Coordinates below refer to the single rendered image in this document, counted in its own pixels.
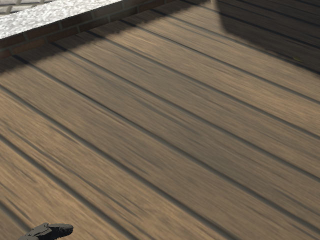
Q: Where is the left robot hand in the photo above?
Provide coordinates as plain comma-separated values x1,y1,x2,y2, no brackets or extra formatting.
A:
18,222,74,240

